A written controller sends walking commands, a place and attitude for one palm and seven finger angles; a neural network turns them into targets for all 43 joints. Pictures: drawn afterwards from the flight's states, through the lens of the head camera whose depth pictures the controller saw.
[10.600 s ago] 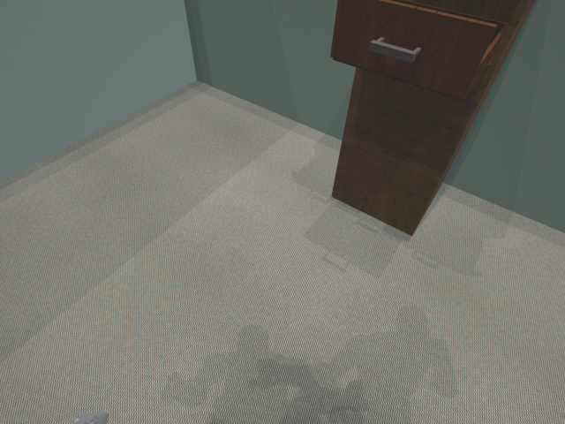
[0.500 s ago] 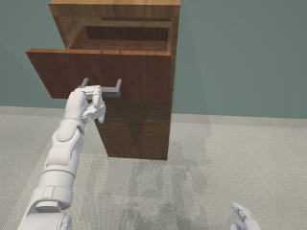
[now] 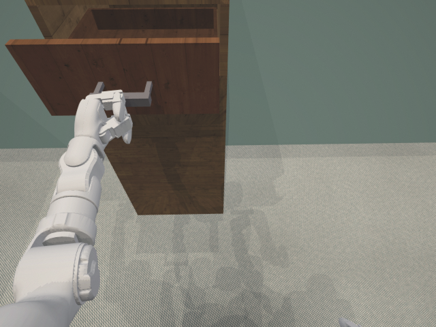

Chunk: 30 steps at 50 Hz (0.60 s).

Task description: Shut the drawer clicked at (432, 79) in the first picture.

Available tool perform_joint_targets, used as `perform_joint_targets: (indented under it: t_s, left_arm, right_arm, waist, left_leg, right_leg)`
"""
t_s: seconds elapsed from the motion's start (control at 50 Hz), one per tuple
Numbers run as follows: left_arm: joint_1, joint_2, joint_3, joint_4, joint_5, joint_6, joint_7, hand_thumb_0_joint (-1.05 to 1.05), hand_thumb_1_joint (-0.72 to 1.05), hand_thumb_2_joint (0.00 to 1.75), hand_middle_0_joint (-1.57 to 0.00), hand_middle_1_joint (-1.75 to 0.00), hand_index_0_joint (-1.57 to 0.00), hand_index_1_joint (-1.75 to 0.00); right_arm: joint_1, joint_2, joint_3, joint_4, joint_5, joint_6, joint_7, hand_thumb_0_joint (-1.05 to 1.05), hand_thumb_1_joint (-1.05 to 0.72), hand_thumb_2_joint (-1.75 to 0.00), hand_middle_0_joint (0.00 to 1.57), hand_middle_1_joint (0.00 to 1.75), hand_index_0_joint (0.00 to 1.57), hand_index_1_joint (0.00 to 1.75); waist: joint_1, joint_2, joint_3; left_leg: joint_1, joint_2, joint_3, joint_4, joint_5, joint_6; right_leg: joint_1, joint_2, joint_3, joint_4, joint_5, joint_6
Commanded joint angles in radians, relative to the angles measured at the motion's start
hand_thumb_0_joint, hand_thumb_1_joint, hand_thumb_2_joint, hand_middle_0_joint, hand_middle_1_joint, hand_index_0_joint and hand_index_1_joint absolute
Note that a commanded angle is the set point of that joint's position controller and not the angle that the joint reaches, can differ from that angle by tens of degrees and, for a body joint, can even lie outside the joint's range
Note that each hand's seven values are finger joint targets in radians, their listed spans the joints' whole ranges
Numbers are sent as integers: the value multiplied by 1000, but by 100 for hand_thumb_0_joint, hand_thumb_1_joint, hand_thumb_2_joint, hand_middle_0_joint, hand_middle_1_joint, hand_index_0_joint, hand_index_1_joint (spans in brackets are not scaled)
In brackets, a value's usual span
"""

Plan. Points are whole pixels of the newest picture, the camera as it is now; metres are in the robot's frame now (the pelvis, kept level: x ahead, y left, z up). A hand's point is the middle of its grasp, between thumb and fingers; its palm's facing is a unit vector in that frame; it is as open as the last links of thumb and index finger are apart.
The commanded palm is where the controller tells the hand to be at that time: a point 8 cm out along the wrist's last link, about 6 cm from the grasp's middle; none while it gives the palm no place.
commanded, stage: push the drawer shut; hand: left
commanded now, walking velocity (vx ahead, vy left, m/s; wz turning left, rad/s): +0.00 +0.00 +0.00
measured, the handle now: (122, 93) +0.52 +0.19 +0.14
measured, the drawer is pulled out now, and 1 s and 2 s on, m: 0.16 0.05 0.00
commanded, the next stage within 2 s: pull the fist back off the drawer in 1.74 s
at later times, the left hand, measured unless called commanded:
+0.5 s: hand (133, 104) +0.50 +0.17 +0.14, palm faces +0.02 -1.00 -0.02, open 3.1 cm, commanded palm +0.48 +0.21 +0.14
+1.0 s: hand (141, 83) +0.56 +0.16 +0.14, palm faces +0.04 -1.00 -0.03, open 3.2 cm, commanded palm +0.55 +0.21 +0.14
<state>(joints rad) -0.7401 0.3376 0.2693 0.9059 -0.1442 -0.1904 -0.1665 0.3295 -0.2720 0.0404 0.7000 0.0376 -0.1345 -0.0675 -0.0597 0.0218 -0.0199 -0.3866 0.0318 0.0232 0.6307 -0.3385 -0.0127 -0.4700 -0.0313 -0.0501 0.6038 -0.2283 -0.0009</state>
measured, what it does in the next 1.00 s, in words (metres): stands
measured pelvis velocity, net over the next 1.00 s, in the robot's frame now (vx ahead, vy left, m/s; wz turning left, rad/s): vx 0.01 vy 0.01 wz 0.00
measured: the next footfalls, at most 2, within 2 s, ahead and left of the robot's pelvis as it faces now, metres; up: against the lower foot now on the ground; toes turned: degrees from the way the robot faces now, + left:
none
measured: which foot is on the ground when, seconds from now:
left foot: down 0.00-1.00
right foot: down 0.00-1.00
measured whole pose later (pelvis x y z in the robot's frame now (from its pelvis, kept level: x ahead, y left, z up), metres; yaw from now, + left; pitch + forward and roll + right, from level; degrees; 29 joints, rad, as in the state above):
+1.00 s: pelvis +0.01 +0.01 -0.01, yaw +0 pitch +16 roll -1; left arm -1.19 0.55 0.36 1.34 -0.02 -0.25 -0.13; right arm 0.44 -0.29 0.04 0.71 -0.03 -0.06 -0.02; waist -0.20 0.03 -0.04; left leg -0.64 0.04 0.01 0.74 -0.38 0.00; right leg -0.70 -0.03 -0.06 0.67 -0.24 0.01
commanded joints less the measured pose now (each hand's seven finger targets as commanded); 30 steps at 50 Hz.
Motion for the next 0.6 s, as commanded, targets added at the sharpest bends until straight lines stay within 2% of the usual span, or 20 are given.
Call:
perform_joint_targets:
  t_s: [0.0,0.06,0.08,0.1,0.12,0.14,0.2,0.22,0.24,0.28,0.32,0.36,0.38,0.4,0.42,0.44,0.48,0.5,0.54,0.58]
  left_arm:
    - [-533,212,41,-151,-12,-77,7,0,90,90,-140,-160,-140,-160]
    - [-592,239,52,-140,-1,-87,5,0,90,90,-140,-160,-140,-160]
    - [-583,259,71,-116,2,-91,7,0,90,90,-140,-160,-140,-160]
    - [-595,235,44,-123,4,-95,2,0,90,90,-140,-160,-140,-160]
    - [-601,208,32,-115,0,-96,0,0,90,90,-140,-160,-140,-160]
    - [-621,238,50,-113,5,-101,2,0,90,90,-140,-160,-140,-160]
    - [-632,237,51,-89,9,-111,5,0,90,90,-140,-160,-140,-160]
    - [-641,216,38,-101,9,-115,5,0,90,90,-140,-160,-140,-160]
    - [-649,207,30,-111,11,-118,5,0,90,90,-140,-160,-140,-160]
    - [-631,246,63,-90,13,-119,10,0,90,90,-140,-160,-140,-160]
    - [-661,211,36,-81,17,-119,11,0,90,90,-140,-160,-140,-160]
    - [-702,228,42,-58,25,-119,17,0,90,90,-140,-160,-140,-160]
    - [-714,258,65,-45,30,-121,23,0,90,90,-140,-160,-140,-160]
    - [-724,264,63,-35,37,-120,25,0,90,90,-140,-160,-140,-160]
    - [-742,231,37,-17,40,-117,24,0,90,90,-140,-160,-140,-160]
    - [-777,232,32,-19,44,-121,26,0,90,90,-140,-160,-140,-160]
    - [-791,247,48,-9,50,-131,34,0,90,90,-140,-160,-140,-160]
    - [-798,242,39,-8,54,-135,34,0,90,90,-140,-160,-140,-160]
    - [-818,225,25,38,56,-132,36,0,90,90,-140,-160,-140,-160]
    - [-836,292,72,64,62,-137,39,0,90,90,-140,-160,-140,-160]
  right_arm:
    - [29,-134,-54,-106,-2,-37,-5,0,-90,-90,20,30,20,30]
    - [53,-137,-58,-97,-6,-31,-2,0,-90,-90,20,30,20,30]
    - [65,-140,-58,-95,-8,-28,-1,0,-90,-90,20,30,20,30]
    - [64,-137,-57,-99,-6,-25,1,0,-90,-90,20,30,20,30]
    - [68,-135,-58,-98,-7,-25,4,0,-90,-90,20,30,20,30]
    - [80,-139,-61,-91,-9,-22,4,0,-90,-90,20,30,20,30]
    - [96,-141,-63,-92,-13,-17,8,0,-90,-90,20,30,20,30]
    - [101,-139,-64,-94,-16,-15,12,0,-90,-90,20,30,20,30]
    - [104,-138,-66,-93,-16,-14,14,0,-90,-90,20,30,20,30]
    - [118,-145,-67,-91,-20,-8,16,0,-90,-90,20,30,20,30]
    - [119,-139,-67,-88,-19,-3,21,0,-90,-90,20,30,20,30]
    - [127,-143,-65,-81,-21,3,21,0,-90,-90,20,30,20,30]
    - [134,-147,-66,-79,-23,5,19,0,-90,-90,20,30,20,30]
    - [136,-146,-65,-78,-22,8,19,0,-90,-90,20,30,20,30]
    - [138,-142,-63,-76,-23,9,20,0,-90,-90,20,30,20,30]
    - [145,-143,-64,-71,-25,9,21,0,-90,-90,20,30,20,30]
    - [159,-147,-66,-68,-32,10,22,0,-90,-90,20,30,20,30]
    - [163,-145,-66,-66,-32,11,26,0,-90,-90,20,30,20,30]
    - [169,-146,-64,-56,-35,12,28,0,-90,-90,20,30,20,30]
    - [185,-158,-66,-53,-39,17,26,0,-90,-90,20,30,20,30]
  waist:
    - [-28,-39,-309]
    - [-38,-2,-338]
    - [-34,-31,-342]
    - [-41,7,-346]
    - [-44,10,-348]
    - [-47,2,-356]
    - [-52,2,-362]
    - [-52,-2,-383]
    - [-54,31,-395]
    - [-46,5,-400]
    - [-60,21,-381]
    - [-69,27,-354]
    - [-73,-4,-359]
    - [-73,17,-364]
    - [-83,27,-351]
    - [-91,37,-350]
    - [-94,28,-381]
    - [-94,57,-405]
    - [-111,34,-374]
    - [-113,-11,-383]
  left_leg:
    - [-9,-40,-5,-95,114,36]
    - [-6,-41,-4,-86,126,34]
    - [-13,-40,-10,-84,141,37]
    - [-2,-38,-7,-85,149,34]
    - [1,-39,-6,-81,147,33]
    - [5,-36,-10,-78,159,33]
    - [8,-33,-15,-74,176,32]
    - [15,-33,-16,-73,186,31]
    - [37,-32,-16,-68,208,29]
    - [24,-30,-18,-63,234,30]
    - [26,-29,-16,-63,223,28]
    - [7,-29,-19,-65,195,28]
    - [3,-29,-23,-60,201,32]
    - [-1,-28,-23,-60,197,30]
    - [-3,-29,-23,-59,187,29]
    - [4,-28,-29,-57,183,27]
    - [18,-27,-34,-48,215,28]
    - [29,-28,-34,-41,224,25]
    - [9,-25,-35,-38,199,25]
    - [-24,-27,-36,-33,185,31]
  right_leg:
    - [201,31,39,-73,114,-12]
    - [193,31,40,-62,134,-12]
    - [200,36,38,-57,147,-14]
    - [187,34,35,-52,157,-15]
    - [179,35,34,-52,157,-15]
    - [174,37,31,-47,168,-15]
    - [160,42,26,-39,179,-16]
    - [164,42,23,-34,188,-16]
    - [152,43,22,-30,203,-18]
    - [167,48,19,-25,226,-19]
    - [143,46,19,-28,216,-17]
    - [124,45,20,-31,191,-17]
    - [126,49,19,-29,195,-17]
    - [122,47,20,-27,190,-17]
    - [105,46,18,-27,180,-16]
    - [88,46,18,-26,170,-17]
    - [85,49,13,-15,188,-18]
    - [80,47,16,-12,191,-17]
    - [55,48,14,-16,172,-14]
    - [73,50,19,-14,172,-13]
